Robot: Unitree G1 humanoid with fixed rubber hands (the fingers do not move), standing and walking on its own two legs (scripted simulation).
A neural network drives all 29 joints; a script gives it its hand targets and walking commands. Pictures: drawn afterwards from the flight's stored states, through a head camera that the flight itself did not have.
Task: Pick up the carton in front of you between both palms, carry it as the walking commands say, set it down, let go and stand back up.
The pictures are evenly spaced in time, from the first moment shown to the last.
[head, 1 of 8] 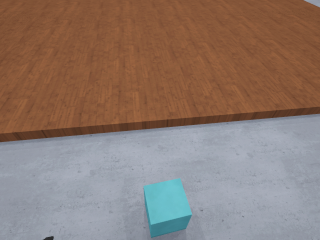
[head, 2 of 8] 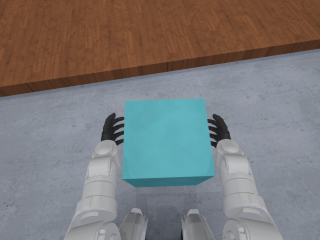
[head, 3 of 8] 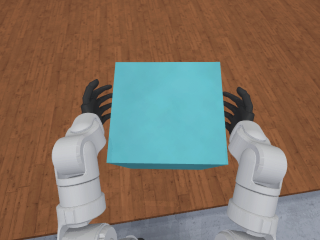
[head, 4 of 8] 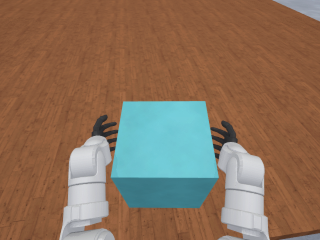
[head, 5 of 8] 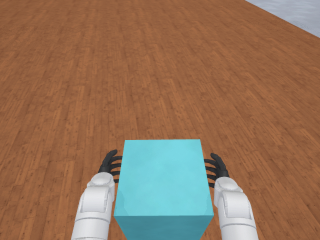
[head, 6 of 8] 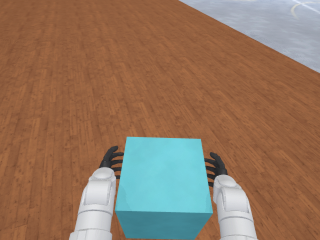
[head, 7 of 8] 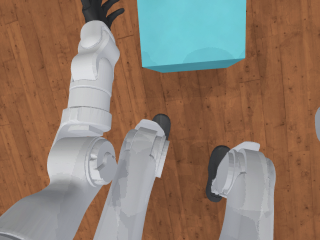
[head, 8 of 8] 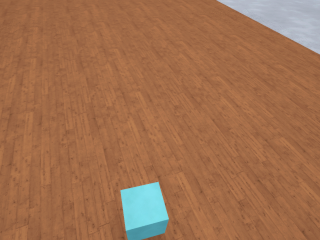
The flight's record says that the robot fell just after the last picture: no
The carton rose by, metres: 0.83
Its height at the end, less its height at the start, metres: +0.10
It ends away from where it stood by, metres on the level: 2.97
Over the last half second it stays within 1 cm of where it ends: yes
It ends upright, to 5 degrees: yes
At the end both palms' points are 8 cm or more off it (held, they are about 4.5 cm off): yes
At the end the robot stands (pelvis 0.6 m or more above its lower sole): yes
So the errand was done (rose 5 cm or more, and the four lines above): yes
